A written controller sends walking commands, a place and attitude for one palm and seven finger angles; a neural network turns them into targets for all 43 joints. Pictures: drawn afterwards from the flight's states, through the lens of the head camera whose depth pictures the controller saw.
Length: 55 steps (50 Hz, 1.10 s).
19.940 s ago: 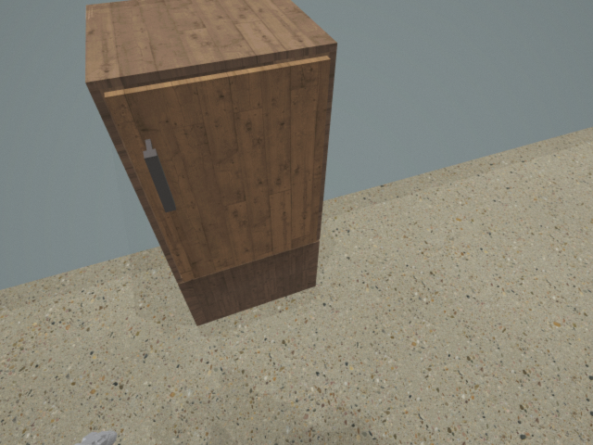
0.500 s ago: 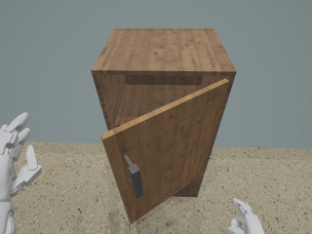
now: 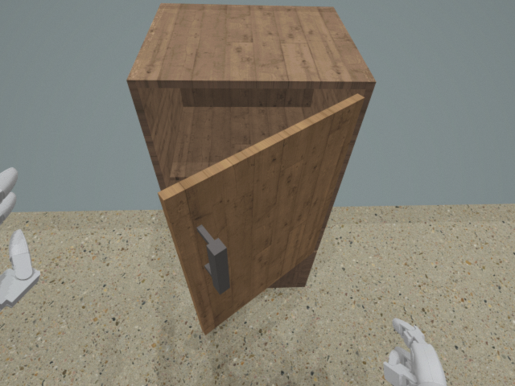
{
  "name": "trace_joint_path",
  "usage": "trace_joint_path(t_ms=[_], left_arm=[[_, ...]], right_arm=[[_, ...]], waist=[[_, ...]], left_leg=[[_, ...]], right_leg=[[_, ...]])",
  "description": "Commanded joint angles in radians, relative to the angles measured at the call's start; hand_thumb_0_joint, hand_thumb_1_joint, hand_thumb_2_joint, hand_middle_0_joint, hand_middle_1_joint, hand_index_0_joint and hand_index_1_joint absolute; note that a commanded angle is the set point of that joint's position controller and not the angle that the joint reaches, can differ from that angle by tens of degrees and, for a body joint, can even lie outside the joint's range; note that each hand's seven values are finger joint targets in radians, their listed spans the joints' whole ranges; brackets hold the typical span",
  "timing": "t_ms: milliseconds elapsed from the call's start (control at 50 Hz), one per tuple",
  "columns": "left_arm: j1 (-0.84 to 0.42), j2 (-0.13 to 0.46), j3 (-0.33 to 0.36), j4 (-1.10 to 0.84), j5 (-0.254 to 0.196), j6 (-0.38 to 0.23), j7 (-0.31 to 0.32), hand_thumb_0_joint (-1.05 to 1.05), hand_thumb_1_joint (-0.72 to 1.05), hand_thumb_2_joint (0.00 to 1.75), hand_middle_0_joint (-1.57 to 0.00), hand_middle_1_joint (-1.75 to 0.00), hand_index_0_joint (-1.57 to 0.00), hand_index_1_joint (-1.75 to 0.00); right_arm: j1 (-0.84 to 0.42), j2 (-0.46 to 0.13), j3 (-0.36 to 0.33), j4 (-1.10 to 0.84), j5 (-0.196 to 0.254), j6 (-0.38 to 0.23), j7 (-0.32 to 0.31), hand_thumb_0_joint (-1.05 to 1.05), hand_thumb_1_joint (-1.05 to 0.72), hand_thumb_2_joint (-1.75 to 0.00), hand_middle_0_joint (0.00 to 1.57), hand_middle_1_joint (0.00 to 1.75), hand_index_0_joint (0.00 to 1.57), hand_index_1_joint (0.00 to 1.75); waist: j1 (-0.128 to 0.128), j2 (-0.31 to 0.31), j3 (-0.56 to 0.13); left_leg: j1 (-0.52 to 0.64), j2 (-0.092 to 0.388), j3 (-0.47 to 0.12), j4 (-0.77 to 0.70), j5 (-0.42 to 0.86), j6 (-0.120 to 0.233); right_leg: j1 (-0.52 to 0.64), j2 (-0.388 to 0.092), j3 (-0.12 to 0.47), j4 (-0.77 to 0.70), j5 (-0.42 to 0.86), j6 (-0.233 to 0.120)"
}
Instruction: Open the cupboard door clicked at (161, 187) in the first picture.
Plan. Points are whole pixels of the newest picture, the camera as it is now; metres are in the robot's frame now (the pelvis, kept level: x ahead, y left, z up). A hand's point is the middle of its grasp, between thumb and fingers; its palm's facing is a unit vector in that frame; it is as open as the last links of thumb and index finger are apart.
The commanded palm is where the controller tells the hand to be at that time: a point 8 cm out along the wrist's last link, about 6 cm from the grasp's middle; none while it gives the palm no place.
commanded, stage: step back with the hand held close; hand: left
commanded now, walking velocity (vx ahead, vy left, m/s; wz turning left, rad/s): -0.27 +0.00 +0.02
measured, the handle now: (212, 260) +0.33 +0.10 -0.02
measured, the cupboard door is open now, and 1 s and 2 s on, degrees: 36 36 36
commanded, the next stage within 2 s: stop stepping back and stand still in 0.74 s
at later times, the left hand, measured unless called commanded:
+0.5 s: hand out of the picture +0.11 +0.29 +0.16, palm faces +0.47 -0.77 -0.43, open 7.4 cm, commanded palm +0.05 +0.33 +0.18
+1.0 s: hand out of the picture +0.02 +0.26 +0.17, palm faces +0.32 -0.83 -0.46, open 7.4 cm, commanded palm -0.03 +0.31 +0.18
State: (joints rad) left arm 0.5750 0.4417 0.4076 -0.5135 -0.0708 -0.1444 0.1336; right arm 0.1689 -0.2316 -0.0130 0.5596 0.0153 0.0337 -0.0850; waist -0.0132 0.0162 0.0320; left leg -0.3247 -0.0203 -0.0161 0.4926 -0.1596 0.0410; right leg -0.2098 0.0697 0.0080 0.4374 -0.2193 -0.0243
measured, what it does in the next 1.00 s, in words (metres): walks backwards: right foot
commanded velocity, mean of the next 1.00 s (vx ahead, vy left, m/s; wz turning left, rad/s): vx -0.24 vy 0.02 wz -0.04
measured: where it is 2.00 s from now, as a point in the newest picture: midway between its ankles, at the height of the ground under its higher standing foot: outside the picture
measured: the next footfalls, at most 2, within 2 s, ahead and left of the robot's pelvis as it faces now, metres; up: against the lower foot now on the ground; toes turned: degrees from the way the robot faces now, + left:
right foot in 0.90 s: -0.19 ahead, -0.05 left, +0.00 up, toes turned -3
left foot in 1.06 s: -0.06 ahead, +0.09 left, +0.00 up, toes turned -3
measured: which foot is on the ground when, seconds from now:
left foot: down 0.00-0.92, up 0.94-1.00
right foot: down 0.00-0.54, up 0.56-0.88, down 0.90-1.00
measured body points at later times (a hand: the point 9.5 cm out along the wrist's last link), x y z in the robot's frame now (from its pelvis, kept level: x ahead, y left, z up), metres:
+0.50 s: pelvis -0.07 +0.02 -0.01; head -0.06 +0.05 +0.43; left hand +0.08 +0.33 +0.18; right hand +0.11 -0.21 -0.09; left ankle +0.01 +0.10 -0.74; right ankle -0.03 -0.10 -0.74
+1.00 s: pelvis -0.18 +0.02 -0.01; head -0.18 +0.05 +0.44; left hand +0.00 +0.30 +0.19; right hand -0.03 -0.22 -0.09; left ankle -0.06 +0.09 -0.72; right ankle -0.30 -0.09 -0.74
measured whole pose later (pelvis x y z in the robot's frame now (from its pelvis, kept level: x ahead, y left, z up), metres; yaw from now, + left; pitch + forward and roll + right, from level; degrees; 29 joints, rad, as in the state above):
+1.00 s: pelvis -0.18 +0.02 -0.01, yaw -3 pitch +1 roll -3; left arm 0.60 0.48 0.44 -0.61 -0.08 -0.21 0.12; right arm 0.20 -0.18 0.03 0.66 -0.01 -0.06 -0.04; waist 0.01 -0.02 -0.02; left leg -0.57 0.00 0.01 0.76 -0.22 -0.01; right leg -0.05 0.06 -0.02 0.46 -0.42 -0.02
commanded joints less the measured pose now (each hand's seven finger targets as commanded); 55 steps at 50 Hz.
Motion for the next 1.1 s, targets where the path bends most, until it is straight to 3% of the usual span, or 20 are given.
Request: trace_joint_path(t_ms=[0,240,300,340,400,440,480,540,600,720,800,840,880,900,920,940,980,1020,1060,1080], left_arm=[[-0.016,0.169,0.139,-0.193,0.008,-0.080,0.032,0.00,0.90,0.90,-0.20,-0.30,-0.20,-0.30],[-0.059,0.168,0.190,-0.232,0.051,-0.115,0.031,0.00,0.90,0.90,-0.20,-0.30,-0.20,-0.30],[-0.031,0.154,0.162,-0.243,0.025,-0.119,0.028,0.00,0.90,0.90,-0.20,-0.30,-0.20,-0.30],[-0.058,0.160,0.149,-0.263,0.019,-0.126,0.035,0.00,0.90,0.90,-0.20,-0.30,-0.20,-0.30],[-0.090,0.164,0.127,-0.240,0.026,-0.124,0.052,0.00,0.90,0.90,-0.20,-0.30,-0.20,-0.30],[-0.117,0.194,0.145,-0.250,0.030,-0.122,0.055,0.00,0.90,0.90,-0.20,-0.30,-0.20,-0.30],[-0.106,0.199,0.164,-0.264,0.031,-0.129,0.050,0.00,0.90,0.90,-0.20,-0.30,-0.20,-0.30],[-0.068,0.189,0.201,-0.259,0.033,-0.145,0.031,0.00,0.90,0.90,-0.20,-0.30,-0.20,-0.30],[-0.083,0.148,0.159,-0.289,0.029,-0.140,0.040,0.00,0.90,0.90,-0.20,-0.30,-0.20,-0.30],[-0.107,0.141,0.107,-0.306,0.011,-0.115,0.038,0.00,0.90,0.90,-0.20,-0.30,-0.20,-0.30],[-0.063,0.184,0.153,-0.287,-0.022,-0.129,0.024,0.00,0.90,0.90,-0.20,-0.30,-0.20,-0.30],[-0.029,0.231,0.185,-0.299,-0.023,-0.143,0.013,0.00,0.90,0.90,-0.20,-0.30,-0.20,-0.30],[-0.029,0.263,0.207,-0.312,-0.024,-0.149,0.017,0.00,0.90,0.90,-0.20,-0.30,-0.20,-0.30],[-0.036,0.286,0.236,-0.305,-0.022,-0.145,0.027,0.00,0.90,0.90,-0.20,-0.30,-0.20,-0.30],[-0.017,0.192,0.163,-0.226,-0.023,-0.113,0.011,0.00,0.90,0.90,-0.20,-0.30,-0.20,-0.30],[-0.037,0.214,0.193,-0.228,-0.020,-0.094,0.014,0.00,0.90,0.90,-0.20,-0.30,-0.20,-0.30],[-0.065,0.183,0.170,-0.165,-0.005,-0.076,0.026,0.00,0.90,0.90,-0.20,-0.30,-0.20,-0.30],[-0.129,0.174,0.147,-0.151,0.001,-0.077,0.031,0.00,0.90,0.90,-0.20,-0.30,-0.20,-0.30],[-0.168,0.182,0.137,-0.150,0.008,-0.093,0.035,0.00,0.90,0.90,-0.20,-0.30,-0.20,-0.30],[-0.177,0.189,0.131,-0.209,0.005,-0.104,0.033,0.00,0.90,0.90,-0.20,-0.30,-0.20,-0.30]], right_arm=[[-0.091,-0.126,-0.041,-0.166,-0.002,-0.070,-0.005,0.00,-0.90,-0.90,0.20,0.30,0.20,0.30],[-0.073,-0.136,-0.052,-0.162,-0.025,-0.138,-0.004,0.00,-0.90,-0.90,0.20,0.30,0.20,0.30],[-0.061,-0.113,-0.048,-0.146,-0.018,-0.141,0.008,0.00,-0.90,-0.90,0.20,0.30,0.20,0.30],[-0.052,-0.116,-0.058,-0.119,-0.019,-0.137,0.014,0.00,-0.90,-0.90,0.20,0.30,0.20,0.30],[-0.051,-0.091,-0.055,-0.094,-0.018,-0.120,0.020,0.00,-0.90,-0.90,0.20,0.30,0.20,0.30],[-0.071,-0.089,-0.051,-0.092,-0.021,-0.109,0.011,0.00,-0.90,-0.90,0.20,0.30,0.20,0.30],[-0.087,-0.104,-0.047,-0.106,-0.021,-0.111,-0.003,0.00,-0.90,-0.90,0.20,0.30,0.20,0.30],[-0.099,-0.118,-0.056,-0.119,-0.047,-0.146,0.003,0.00,-0.90,-0.90,0.20,0.30,0.20,0.30],[-0.075,-0.102,-0.067,-0.088,-0.041,-0.172,0.027,0.00,-0.90,-0.90,0.20,0.30,0.20,0.30],[-0.072,-0.091,-0.043,-0.058,-0.040,-0.174,0.039,0.00,-0.90,-0.90,0.20,0.30,0.20,0.30],[-0.044,-0.077,-0.036,-0.041,-0.055,-0.160,0.043,0.00,-0.90,-0.90,0.20,0.30,0.20,0.30],[-0.014,-0.074,-0.034,-0.040,-0.051,-0.142,0.046,0.00,-0.90,-0.90,0.20,0.30,0.20,0.30],[-0.061,-0.075,-0.014,-0.060,-0.038,-0.138,0.037,0.00,-0.90,-0.90,0.20,0.30,0.20,0.30],[-0.077,-0.075,-0.005,-0.068,-0.048,-0.149,0.035,0.00,-0.90,-0.90,0.20,0.30,0.20,0.30],[-0.057,-0.082,-0.023,-0.070,-0.021,-0.149,0.029,0.00,-0.90,-0.90,0.20,0.30,0.20,0.30],[-0.087,-0.096,-0.024,-0.091,-0.008,-0.152,0.026,0.00,-0.90,-0.90,0.20,0.30,0.20,0.30],[-0.066,-0.072,0.001,-0.071,-0.002,-0.148,0.008,0.00,-0.90,-0.90,0.20,0.30,0.20,0.30],[-0.039,-0.109,-0.011,-0.062,-0.002,-0.169,-0.005,0.00,-0.90,-0.90,0.20,0.30,0.20,0.30],[-0.027,-0.116,-0.017,-0.062,-0.006,-0.202,-0.002,0.00,-0.90,-0.90,0.20,0.30,0.20,0.30],[-0.030,-0.100,-0.014,-0.060,-0.018,-0.215,0.002,0.00,-0.90,-0.90,0.20,0.30,0.20,0.30]], waist=[[0.008,0.065,-0.093],[0.021,0.157,-0.104],[0.009,0.007,-0.122],[-0.001,-0.046,-0.121],[-0.015,-0.134,-0.122],[-0.016,-0.069,-0.078],[0.004,0.091,-0.083],[0.015,0.311,-0.159],[0.015,0.092,-0.180],[0.012,0.243,-0.225],[0.017,0.261,-0.290],[0.014,0.176,-0.292],[0.014,-0.033,-0.177],[0.020,-0.063,-0.180],[0.018,-0.247,-0.112],[0.012,-0.247,-0.087],[-0.013,-0.091,-0.018],[-0.020,0.072,-0.055],[-0.005,0.176,-0.113],[-0.009,0.239,-0.133]], left_leg=[[-0.059,0.104,-0.121,-0.136,-0.168,0.016],[-0.405,0.214,-0.285,-0.297,-0.559,0.087],[-0.179,0.116,-0.152,-0.115,-0.341,0.021],[0.022,0.039,-0.051,0.133,-0.226,-0.031],[0.084,0.012,-0.024,0.313,-0.125,-0.051],[0.072,0.027,-0.035,0.171,-0.113,-0.049],[0.028,0.127,-0.139,-0.085,0.066,-0.006],[-0.269,0.374,-0.438,-0.403,-0.400,0.115],[-0.055,0.331,-0.299,-0.292,-0.265,0.114],[0.082,0.236,-0.171,-0.401,-0.325,0.004],[0.163,0.218,-0.116,-0.374,-0.140,-0.077],[0.247,0.124,0.010,-0.160,-0.015,-0.108],[0.283,0.029,0.065,0.266,-0.091,-0.090],[0.187,0.025,0.051,0.387,-0.132,-0.084],[0.026,-0.013,-0.006,0.475,-0.135,-0.073],[-0.029,0.013,-0.010,0.491,-0.134,-0.062],[-0.035,0.051,0.019,0.175,-0.097,-0.038],[0.173,0.055,-0.025,-0.025,0.145,0.001],[0.235,0.189,-0.297,-0.136,0.173,0.066],[0.200,0.225,-0.418,-0.259,-0.004,0.065]], right_leg=[[0.035,-0.084,0.071,-0.047,0.020,0.023],[0.260,0.010,0.056,0.220,-0.051,0.023],[0.036,-0.066,0.148,0.023,-0.075,-0.015],[-0.224,-0.183,0.262,-0.129,-0.187,-0.073],[-0.303,-0.298,0.296,-0.143,0.049,-0.116],[-0.285,-0.268,0.241,-0.088,0.131,-0.089],[-0.185,-0.082,0.106,0.064,0.111,0.011],[0.057,0.055,0.073,0.604,-0.239,0.037],[-0.140,0.016,0.078,0.673,-0.252,0.032],[-0.083,0.052,-0.066,0.421,-0.340,0.008],[0.034,0.037,-0.083,0.025,-0.315,-0.035],[0.009,-0.050,-0.026,-0.226,-0.164,-0.069],[-0.284,-0.280,0.103,-0.318,-0.060,-0.113],[-0.262,-0.355,0.108,-0.279,0.002,-0.147],[-0.193,-0.312,0.123,-0.195,0.102,-0.152],[-0.175,-0.310,0.119,-0.154,0.189,-0.141],[-0.050,-0.273,0.055,-0.051,0.307,-0.084],[-0.083,-0.157,-0.014,0.107,0.273,0.008],[-0.134,-0.050,-0.023,0.224,-0.056,0.044],[-0.127,-0.030,0.000,0.308,-0.256,0.032]])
